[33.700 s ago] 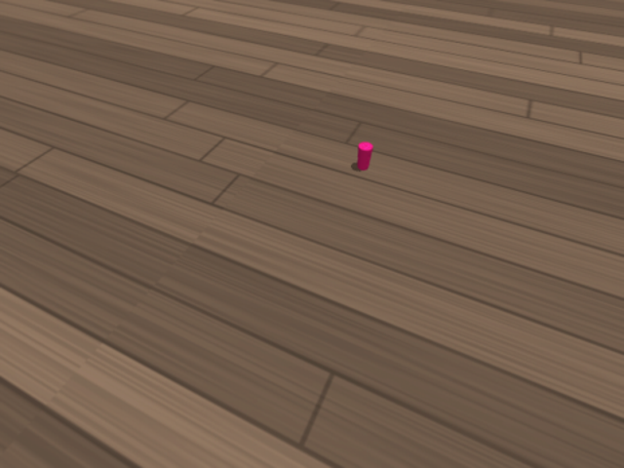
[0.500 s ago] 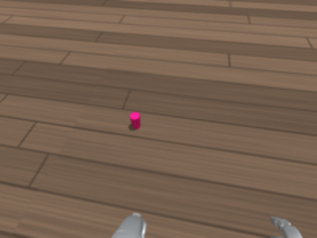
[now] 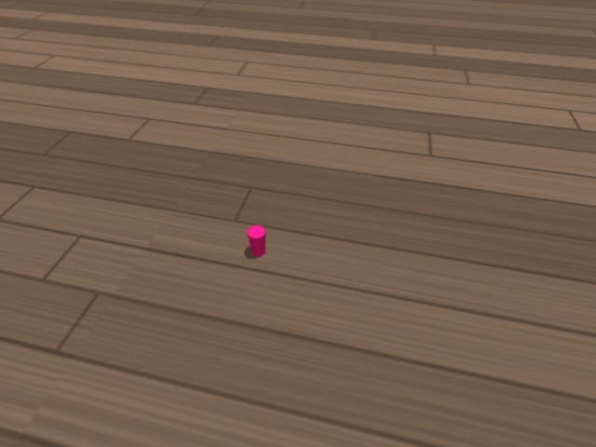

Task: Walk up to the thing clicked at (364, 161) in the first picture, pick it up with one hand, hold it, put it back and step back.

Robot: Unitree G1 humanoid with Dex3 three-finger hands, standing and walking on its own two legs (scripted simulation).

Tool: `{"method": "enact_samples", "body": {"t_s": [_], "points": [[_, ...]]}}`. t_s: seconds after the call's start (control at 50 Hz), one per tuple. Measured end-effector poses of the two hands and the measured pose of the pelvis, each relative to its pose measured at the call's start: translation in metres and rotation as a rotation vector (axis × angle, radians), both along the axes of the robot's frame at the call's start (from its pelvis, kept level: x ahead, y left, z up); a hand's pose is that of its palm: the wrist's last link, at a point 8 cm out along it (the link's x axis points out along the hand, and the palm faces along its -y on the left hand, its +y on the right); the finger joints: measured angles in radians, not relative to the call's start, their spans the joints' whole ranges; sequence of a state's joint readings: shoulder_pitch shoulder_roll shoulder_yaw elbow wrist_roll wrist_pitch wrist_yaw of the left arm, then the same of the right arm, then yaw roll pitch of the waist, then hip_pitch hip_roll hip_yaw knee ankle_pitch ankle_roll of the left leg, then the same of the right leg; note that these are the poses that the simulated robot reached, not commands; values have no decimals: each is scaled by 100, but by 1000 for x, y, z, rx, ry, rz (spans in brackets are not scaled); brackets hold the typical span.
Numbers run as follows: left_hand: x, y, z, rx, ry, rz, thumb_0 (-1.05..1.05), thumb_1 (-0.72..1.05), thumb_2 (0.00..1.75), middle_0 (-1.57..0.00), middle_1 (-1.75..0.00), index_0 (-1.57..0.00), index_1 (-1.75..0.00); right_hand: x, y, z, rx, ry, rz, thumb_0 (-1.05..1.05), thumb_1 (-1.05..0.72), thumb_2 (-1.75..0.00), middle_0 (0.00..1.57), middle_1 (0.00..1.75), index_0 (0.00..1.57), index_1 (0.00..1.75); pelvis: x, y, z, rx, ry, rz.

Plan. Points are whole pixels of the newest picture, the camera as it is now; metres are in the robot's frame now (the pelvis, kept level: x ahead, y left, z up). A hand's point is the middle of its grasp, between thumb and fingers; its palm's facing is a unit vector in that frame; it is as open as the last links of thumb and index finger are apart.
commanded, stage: step back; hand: left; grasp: from the side
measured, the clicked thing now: (257, 241) +1.04 +0.18 -0.69
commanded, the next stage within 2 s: stand in 0.60 s
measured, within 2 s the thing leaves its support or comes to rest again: neither
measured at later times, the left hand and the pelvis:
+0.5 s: hand out of the picture +0.12 +0.30 -0.15, palm faces +0.06 -0.93 -0.37, open 7.4 cm; pelvis +0.05 +0.02 +0.00, yaw +2 degrees
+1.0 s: hand out of the picture +0.13 +0.27 -0.13, palm faces -0.01 -0.94 -0.34, open 7.4 cm; pelvis +0.05 +0.02 +0.02, yaw +1 degrees
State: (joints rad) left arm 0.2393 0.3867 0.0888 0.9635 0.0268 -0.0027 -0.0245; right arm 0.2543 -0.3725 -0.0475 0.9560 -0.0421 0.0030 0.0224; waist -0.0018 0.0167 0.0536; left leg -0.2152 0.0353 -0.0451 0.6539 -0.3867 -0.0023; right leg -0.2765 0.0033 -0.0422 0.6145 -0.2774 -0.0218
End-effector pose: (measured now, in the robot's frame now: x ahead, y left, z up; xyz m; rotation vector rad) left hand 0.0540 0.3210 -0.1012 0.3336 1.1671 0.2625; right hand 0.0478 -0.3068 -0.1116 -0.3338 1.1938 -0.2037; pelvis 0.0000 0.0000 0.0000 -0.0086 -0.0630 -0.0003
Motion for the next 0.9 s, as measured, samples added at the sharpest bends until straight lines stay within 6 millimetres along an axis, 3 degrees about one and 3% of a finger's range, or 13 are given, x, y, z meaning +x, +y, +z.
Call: {"method": "enact_samples", "body": {"t_s": [0.12, 0.24, 0.38, 0.46, 0.6, 0.74, 0.9], "points": [[-13, -17, 5, -5, -2, 49, 1, 91, 89, -20, -30, -21, -30, 31, -12, 3, -14, 12, 47, 0, -91, -90, 20, 30, 20, 30, 11, -8, 6, 8, 9, 25], [-14, -10, 8, 0, 49, 71, 1, 90, 89, -20, -30, -21, -30, 60, -9, 6, -20, 17, 77, 0, -91, -90, 20, 30, 20, 30, 27, -1, 9, 4, 23, 39], [17, 15, -10, -4, 45, 78, 1, 90, 89, -20, -30, -21, -30, 86, 22, 0, -26, 19, 85, 0, -91, -90, 20, 30, 20, 30, 41, 18, -1, 26, 17, 49], [41, 18, -13, -20, 28, 55, 1, 91, 89, -20, -30, -20, -30, 101, 40, 2, -1, -16, 84, 0, -91, -90, 20, 30, 20, 30, 46, 22, 0, 4, 24, 38], [69, 13, -8, -25, -16, 11, 1, 91, 89, -20, -30, -20, -30, 127, 50, 7, 27, -89, 70, 0, -91, -90, 20, 30, 20, 30, 49, 23, 3, -4, 23, 20], [77, 3, 2, -46, -16, -11, 1, 91, 89, -20, -30, -20, -30, 125, 47, 14, 42, -90, 64, 0, -91, -90, 20, 30, 20, 30, 51, 23, 13, 2, 11, 22], [72, -2, 5, -54, 17, -25, 1, 91, 89, -20, -30, -20, -30, 97, 35, 16, 35, -23, 26, 0, -91, -90, 20, 30, 20, 30, 48, 21, 20, 6, 8, 21]]}}
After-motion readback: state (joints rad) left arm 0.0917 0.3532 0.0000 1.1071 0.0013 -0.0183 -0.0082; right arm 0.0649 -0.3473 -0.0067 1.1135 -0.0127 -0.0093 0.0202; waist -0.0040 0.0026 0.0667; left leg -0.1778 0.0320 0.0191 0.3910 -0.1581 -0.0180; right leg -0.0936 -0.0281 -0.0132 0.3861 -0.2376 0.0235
